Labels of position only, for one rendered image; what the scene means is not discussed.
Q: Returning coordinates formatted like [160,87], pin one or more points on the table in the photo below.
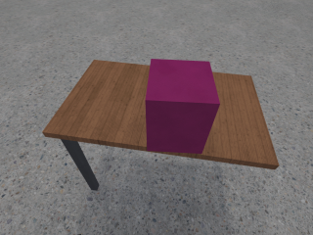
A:
[107,106]

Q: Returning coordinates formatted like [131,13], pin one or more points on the carton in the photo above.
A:
[181,105]

